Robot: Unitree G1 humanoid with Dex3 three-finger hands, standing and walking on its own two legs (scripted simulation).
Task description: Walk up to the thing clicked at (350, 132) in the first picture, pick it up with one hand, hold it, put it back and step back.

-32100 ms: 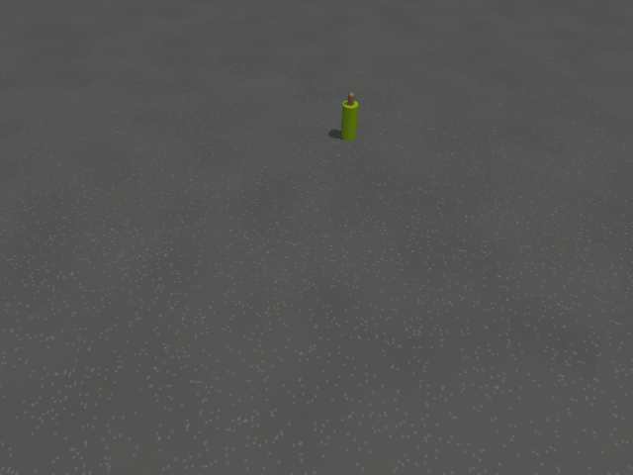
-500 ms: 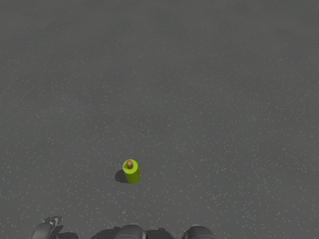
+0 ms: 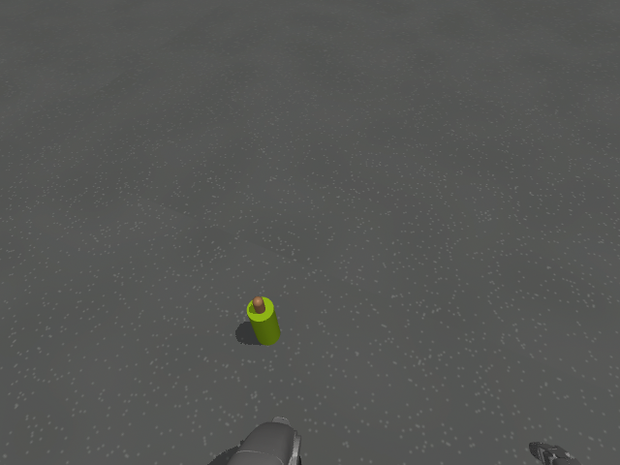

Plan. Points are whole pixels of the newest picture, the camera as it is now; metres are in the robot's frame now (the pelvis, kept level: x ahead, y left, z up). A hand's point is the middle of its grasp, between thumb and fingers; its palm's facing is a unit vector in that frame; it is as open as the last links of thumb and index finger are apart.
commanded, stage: step back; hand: left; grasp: from the side
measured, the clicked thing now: (263, 318) +0.58 +0.22 -0.63
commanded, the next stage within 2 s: none
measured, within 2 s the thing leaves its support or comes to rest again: neither
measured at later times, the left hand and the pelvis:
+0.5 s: hand out of the picture -0.03 +0.28 -0.15, palm faces +0.07 -0.93 -0.35, open 7.4 cm; pelvis -0.13 +0.01 +0.01, yaw +4 degrees
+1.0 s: hand out of the picture -0.18 +0.27 -0.14, palm faces +0.08 -0.90 -0.43, open 7.4 cm; pelvis -0.29 -0.02 -0.01, yaw +7 degrees
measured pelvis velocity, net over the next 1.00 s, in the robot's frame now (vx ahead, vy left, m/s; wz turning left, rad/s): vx -0.29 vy -0.02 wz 0.12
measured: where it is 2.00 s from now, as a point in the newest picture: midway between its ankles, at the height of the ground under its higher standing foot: outside the picture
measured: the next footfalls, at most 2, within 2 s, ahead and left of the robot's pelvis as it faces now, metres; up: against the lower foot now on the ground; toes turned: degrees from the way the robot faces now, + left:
left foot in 0.26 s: -0.05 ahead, +0.13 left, +0.00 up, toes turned +3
right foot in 0.62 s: -0.15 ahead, -0.14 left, +0.00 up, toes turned +4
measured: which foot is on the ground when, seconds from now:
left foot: up 0.00-0.24, down 0.26-0.66, up 0.68-0.96, down 0.98-1.00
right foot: down 0.00-0.28, up 0.30-0.60, down 0.62-1.00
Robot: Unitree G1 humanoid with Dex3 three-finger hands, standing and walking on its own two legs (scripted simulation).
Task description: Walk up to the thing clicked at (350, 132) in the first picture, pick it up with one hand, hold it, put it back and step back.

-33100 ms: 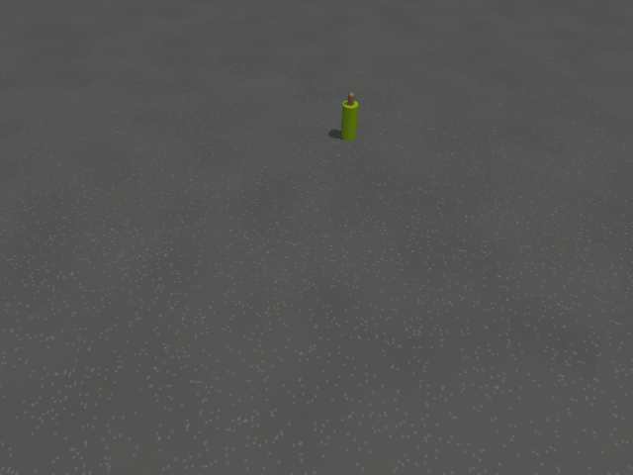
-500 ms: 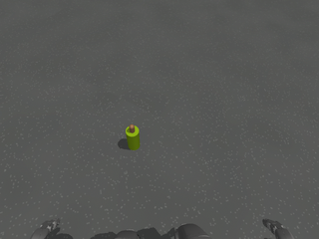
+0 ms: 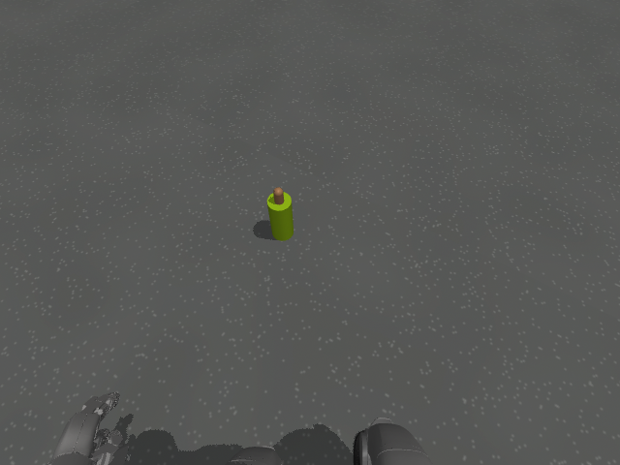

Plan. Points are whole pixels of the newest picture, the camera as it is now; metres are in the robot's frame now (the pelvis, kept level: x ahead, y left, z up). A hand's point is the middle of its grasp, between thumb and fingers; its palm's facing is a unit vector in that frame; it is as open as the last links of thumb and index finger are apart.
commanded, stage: step back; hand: left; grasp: from the side
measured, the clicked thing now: (280, 212) +0.89 +0.13 -0.62
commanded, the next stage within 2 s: stand in 1.58 s
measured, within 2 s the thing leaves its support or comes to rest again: neither
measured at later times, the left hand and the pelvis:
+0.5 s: hand out of the picture -0.09 +0.24 -0.13, palm faces -0.08 -0.91 -0.42, open 7.4 cm; pelvis -0.16 -0.02 +0.01, yaw -6 degrees
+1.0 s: hand out of the picture -0.12 +0.24 -0.13, palm faces +0.01 -0.93 -0.36, open 7.4 cm; pelvis -0.19 -0.03 +0.01, yaw +0 degrees
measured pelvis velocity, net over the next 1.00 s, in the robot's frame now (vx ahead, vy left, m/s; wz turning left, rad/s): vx -0.19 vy -0.03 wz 0.00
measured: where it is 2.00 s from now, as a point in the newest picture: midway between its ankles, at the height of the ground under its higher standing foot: outside the picture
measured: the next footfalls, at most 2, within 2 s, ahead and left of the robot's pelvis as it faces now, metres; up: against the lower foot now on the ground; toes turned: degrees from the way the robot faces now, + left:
right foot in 0.36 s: -0.12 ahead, -0.14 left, +0.00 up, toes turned -2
left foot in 0.70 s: -0.14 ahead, +0.10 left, +0.00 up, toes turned +1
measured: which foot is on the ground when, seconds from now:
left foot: down 0.00-0.40, up 0.42-0.68, down 0.70-1.00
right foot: down 0.00-0.02, up 0.04-0.34, down 0.36-1.00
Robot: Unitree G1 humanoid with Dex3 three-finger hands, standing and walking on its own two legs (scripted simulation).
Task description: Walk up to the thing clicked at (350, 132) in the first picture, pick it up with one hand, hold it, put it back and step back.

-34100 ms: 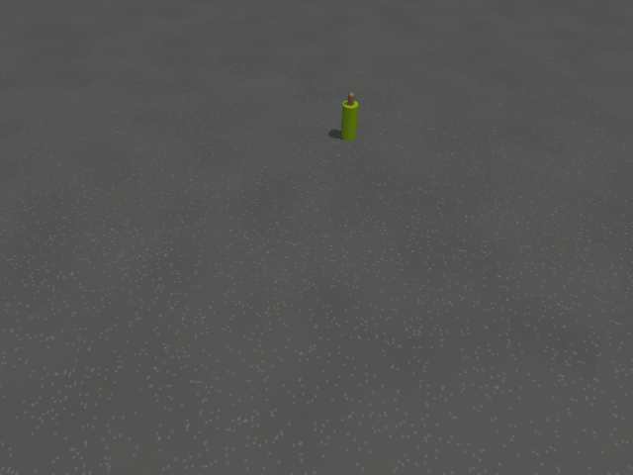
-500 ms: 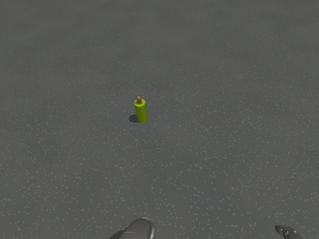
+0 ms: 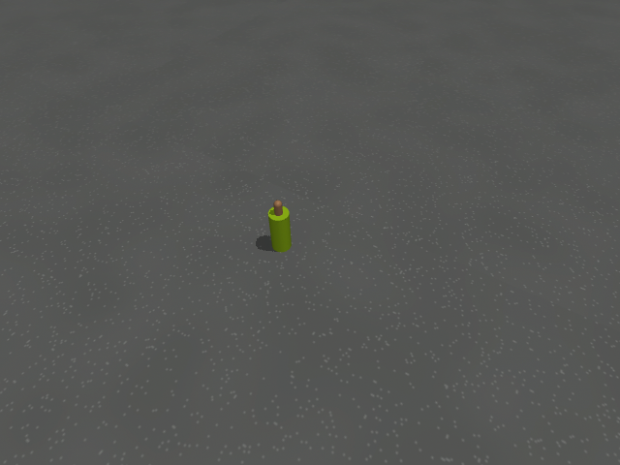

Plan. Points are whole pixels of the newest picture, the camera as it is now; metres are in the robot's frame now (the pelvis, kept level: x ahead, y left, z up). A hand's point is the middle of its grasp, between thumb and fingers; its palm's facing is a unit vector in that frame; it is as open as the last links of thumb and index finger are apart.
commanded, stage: step back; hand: left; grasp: from the side
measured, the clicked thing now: (279, 224) +1.08 +0.16 -0.63
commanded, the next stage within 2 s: stand in 0.58 s
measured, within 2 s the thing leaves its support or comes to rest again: neither
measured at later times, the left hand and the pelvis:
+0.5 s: hand (128, 461) +0.16 +0.28 -0.14, palm faces +0.00 -0.93 -0.36, open 7.4 cm; pelvis +0.04 +0.02 +0.01, yaw +0 degrees
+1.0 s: hand out of the picture +0.09 +0.25 -0.13, palm faces -0.02 -0.94 -0.33, open 7.4 cm; pelvis +0.02 +0.00 +0.02, yaw +0 degrees
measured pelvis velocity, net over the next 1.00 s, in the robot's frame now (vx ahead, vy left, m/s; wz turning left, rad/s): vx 0.02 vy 0.00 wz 0.00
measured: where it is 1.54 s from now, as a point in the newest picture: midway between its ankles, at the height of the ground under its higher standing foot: outside the picture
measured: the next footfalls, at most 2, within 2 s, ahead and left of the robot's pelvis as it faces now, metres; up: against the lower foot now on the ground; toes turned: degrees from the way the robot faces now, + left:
none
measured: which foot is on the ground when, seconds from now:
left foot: down 0.00-1.00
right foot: down 0.00-1.00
